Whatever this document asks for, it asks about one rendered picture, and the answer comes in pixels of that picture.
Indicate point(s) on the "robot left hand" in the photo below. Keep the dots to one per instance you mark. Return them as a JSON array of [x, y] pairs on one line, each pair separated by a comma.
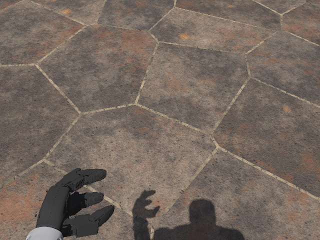
[[59, 204]]

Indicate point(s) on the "left robot forearm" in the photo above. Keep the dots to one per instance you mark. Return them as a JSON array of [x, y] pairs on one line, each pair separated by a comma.
[[44, 233]]

